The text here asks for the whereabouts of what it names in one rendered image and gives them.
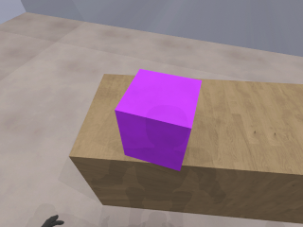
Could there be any pedestal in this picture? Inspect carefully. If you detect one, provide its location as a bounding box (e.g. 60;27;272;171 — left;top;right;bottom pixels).
69;74;303;224

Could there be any left robot hand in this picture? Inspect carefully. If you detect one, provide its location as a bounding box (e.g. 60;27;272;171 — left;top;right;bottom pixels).
42;215;64;227

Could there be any carton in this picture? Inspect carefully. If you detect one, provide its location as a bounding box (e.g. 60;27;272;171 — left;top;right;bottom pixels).
115;69;202;171

